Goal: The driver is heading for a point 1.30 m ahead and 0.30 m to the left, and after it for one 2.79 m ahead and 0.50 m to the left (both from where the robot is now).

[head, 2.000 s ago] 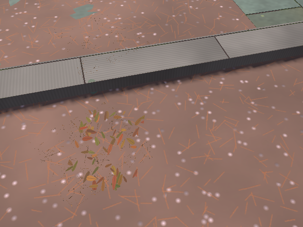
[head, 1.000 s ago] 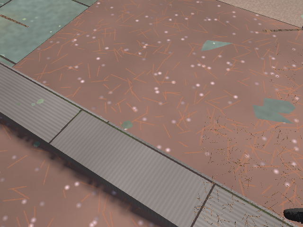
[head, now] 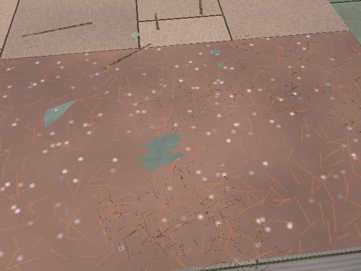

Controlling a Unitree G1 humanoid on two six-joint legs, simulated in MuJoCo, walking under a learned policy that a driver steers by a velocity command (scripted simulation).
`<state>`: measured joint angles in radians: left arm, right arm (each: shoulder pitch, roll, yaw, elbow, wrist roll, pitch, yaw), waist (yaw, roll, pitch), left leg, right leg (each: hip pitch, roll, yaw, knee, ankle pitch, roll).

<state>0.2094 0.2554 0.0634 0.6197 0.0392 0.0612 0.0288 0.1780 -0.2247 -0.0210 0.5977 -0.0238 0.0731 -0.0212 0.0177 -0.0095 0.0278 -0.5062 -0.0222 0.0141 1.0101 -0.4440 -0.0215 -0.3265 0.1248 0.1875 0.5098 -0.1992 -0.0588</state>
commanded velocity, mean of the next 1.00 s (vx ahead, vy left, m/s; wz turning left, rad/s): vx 0.29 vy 0.00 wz -0.07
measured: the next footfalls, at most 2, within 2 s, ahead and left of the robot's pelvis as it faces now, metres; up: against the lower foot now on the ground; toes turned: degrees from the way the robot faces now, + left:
left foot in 0.10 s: +0.03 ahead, +0.12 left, +0.00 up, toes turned -1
right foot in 0.42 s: -0.04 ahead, -0.07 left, +0.00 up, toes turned +0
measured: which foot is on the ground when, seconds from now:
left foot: up 0.00-0.08, down 0.10-0.56, up 0.58-0.78, down 0.80-1.00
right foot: down 0.00-0.10, up 0.12-0.40, down 0.42-0.78, up 0.80-1.00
